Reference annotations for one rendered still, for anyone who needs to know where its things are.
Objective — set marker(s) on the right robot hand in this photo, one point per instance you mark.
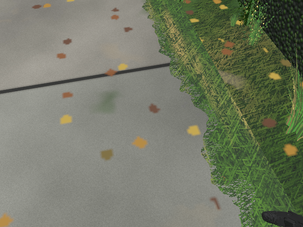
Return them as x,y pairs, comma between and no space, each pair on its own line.
283,219

